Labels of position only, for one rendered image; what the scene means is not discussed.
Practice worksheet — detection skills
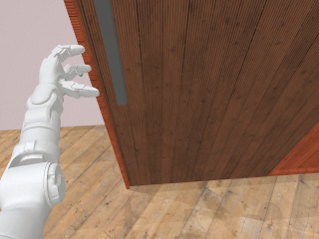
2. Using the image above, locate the left robot forearm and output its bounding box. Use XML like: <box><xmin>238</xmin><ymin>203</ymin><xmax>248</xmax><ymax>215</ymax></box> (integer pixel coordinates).
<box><xmin>0</xmin><ymin>83</ymin><xmax>64</xmax><ymax>209</ymax></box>

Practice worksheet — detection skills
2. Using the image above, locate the robot left upper arm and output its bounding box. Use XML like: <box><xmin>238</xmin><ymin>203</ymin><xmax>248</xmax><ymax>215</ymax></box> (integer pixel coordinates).
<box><xmin>0</xmin><ymin>161</ymin><xmax>67</xmax><ymax>239</ymax></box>

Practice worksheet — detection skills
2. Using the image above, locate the robot left hand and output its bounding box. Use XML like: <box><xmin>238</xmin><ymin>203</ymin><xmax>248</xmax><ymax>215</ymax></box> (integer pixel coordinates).
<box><xmin>39</xmin><ymin>45</ymin><xmax>100</xmax><ymax>99</ymax></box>

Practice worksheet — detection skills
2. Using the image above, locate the wardrobe door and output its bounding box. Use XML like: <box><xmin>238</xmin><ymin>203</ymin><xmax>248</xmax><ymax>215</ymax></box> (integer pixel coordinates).
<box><xmin>273</xmin><ymin>122</ymin><xmax>319</xmax><ymax>170</ymax></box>
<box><xmin>75</xmin><ymin>0</ymin><xmax>319</xmax><ymax>186</ymax></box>

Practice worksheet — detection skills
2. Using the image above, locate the handle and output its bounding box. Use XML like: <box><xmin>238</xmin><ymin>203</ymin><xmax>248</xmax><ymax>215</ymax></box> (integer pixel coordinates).
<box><xmin>94</xmin><ymin>0</ymin><xmax>128</xmax><ymax>106</ymax></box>

